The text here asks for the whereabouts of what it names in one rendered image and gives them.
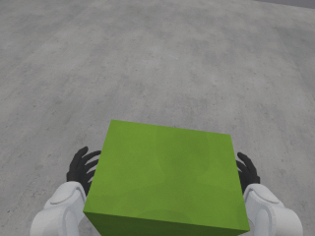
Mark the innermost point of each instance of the left robot forearm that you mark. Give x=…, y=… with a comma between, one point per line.
x=62, y=213

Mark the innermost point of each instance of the robot right hand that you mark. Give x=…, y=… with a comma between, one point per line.
x=249, y=172

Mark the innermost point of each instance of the carton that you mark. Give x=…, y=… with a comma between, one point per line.
x=153, y=180

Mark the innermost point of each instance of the robot left hand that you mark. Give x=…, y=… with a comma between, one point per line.
x=78, y=170

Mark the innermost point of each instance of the right robot forearm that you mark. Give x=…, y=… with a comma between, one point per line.
x=268, y=214

